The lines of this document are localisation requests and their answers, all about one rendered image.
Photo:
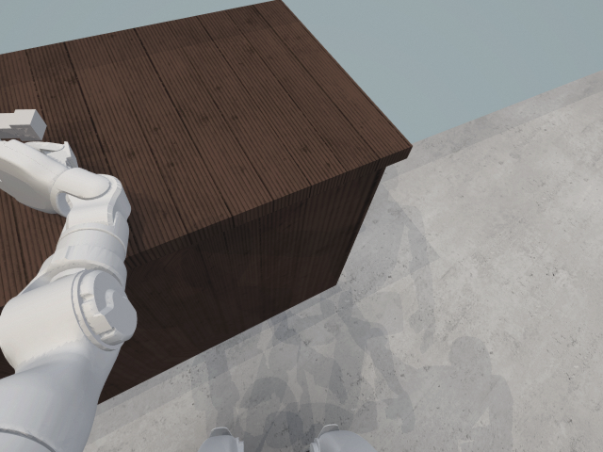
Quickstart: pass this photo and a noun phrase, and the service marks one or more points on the robot left hand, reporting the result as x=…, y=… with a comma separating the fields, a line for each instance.
x=29, y=170

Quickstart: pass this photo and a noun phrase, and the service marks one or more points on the robot shin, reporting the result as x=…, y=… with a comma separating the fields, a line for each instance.
x=328, y=428
x=219, y=431

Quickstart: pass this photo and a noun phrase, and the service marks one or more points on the robot right shin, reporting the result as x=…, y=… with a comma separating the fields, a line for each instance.
x=328, y=428

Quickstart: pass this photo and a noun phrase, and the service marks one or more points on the left robot upper arm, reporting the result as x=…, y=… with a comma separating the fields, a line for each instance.
x=62, y=340

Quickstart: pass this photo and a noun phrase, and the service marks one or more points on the robot left shin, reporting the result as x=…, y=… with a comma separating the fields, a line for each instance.
x=219, y=431

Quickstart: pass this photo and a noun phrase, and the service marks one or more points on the tap lever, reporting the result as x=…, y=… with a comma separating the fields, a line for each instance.
x=25, y=124

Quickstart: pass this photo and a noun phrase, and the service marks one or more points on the counter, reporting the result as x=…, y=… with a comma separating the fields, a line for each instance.
x=247, y=153

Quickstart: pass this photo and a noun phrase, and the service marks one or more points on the left robot forearm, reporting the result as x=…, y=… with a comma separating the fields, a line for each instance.
x=95, y=235

